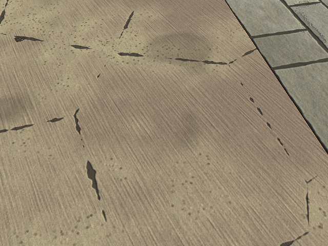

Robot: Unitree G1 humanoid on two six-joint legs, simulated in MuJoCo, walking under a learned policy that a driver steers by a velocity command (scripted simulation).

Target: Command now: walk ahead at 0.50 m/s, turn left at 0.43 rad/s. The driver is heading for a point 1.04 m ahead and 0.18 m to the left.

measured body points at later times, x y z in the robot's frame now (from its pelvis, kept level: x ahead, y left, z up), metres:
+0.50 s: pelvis +0.26 +0.09 +0.00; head +0.30 +0.11 +0.44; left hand +0.35 +0.40 -0.10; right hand +0.43 -0.16 -0.11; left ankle +0.27 +0.16 -0.74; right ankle +0.33 -0.08 -0.66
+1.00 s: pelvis +0.57 +0.11 -0.01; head +0.60 +0.11 +0.44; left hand +0.62 +0.40 -0.11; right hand +0.75 -0.13 -0.11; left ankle +0.49 +0.24 -0.66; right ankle +0.62 +0.05 -0.74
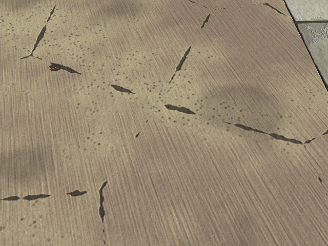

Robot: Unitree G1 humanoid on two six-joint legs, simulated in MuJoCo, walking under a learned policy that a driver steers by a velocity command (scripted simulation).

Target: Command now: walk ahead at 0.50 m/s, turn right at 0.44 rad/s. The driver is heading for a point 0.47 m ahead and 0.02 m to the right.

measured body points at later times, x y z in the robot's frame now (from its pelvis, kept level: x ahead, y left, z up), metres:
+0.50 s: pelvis +0.28 +0.04 +0.00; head +0.30 +0.04 +0.45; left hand +0.45 +0.28 -0.11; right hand +0.32 -0.26 -0.10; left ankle +0.33 +0.13 -0.74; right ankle +0.23 -0.09 -0.66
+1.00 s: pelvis +0.40 -0.02 -0.01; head +0.41 -0.02 +0.44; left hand +0.61 +0.17 -0.11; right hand +0.42 -0.30 -0.13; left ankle +0.43 +0.12 -0.74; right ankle +0.43 -0.14 -0.74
